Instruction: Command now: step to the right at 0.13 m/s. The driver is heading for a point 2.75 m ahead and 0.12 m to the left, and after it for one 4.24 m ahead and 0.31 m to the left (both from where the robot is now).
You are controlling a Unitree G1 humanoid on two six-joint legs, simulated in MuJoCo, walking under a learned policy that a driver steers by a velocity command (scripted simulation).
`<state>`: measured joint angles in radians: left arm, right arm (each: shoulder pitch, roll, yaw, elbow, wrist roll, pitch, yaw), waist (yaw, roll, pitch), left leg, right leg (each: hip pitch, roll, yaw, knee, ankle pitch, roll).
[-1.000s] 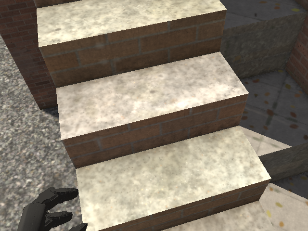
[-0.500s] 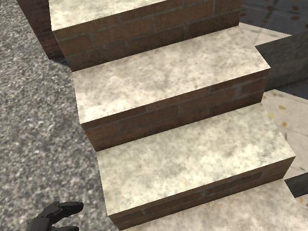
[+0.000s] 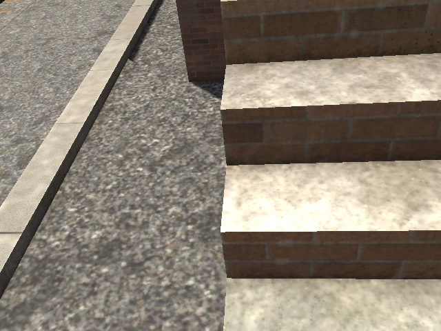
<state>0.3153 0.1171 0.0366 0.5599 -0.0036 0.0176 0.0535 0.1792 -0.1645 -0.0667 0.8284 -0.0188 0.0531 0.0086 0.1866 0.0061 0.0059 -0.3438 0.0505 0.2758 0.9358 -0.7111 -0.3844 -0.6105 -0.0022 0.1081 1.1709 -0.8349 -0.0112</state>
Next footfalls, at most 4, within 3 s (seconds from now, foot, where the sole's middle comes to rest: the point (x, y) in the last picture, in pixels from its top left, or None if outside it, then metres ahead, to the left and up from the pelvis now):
0.22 right None -0.12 -0.06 -0.89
0.60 right None -0.91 -0.12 -1.59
0.74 left None -1.50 -0.10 -1.99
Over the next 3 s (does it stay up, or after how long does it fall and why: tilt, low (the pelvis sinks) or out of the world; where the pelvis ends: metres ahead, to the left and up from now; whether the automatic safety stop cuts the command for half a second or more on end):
falls after 0.80 s (tilt)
